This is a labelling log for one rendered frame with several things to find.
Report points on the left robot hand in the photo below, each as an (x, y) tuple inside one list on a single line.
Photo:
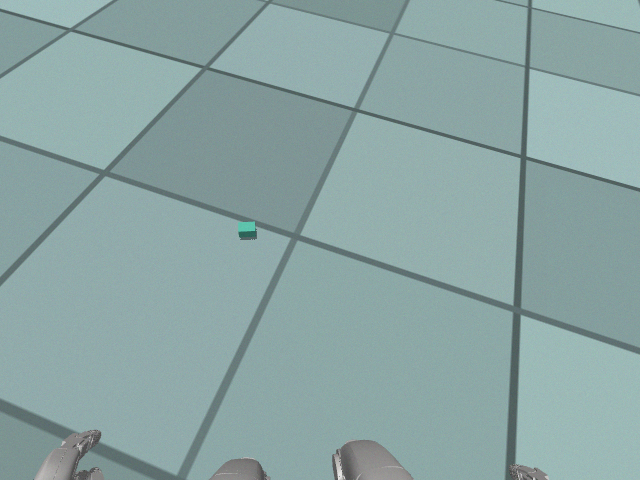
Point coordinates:
[(61, 463)]

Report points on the right robot hand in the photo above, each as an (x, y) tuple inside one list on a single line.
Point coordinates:
[(520, 472)]

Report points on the small box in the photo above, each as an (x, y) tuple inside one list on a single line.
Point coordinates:
[(246, 229)]

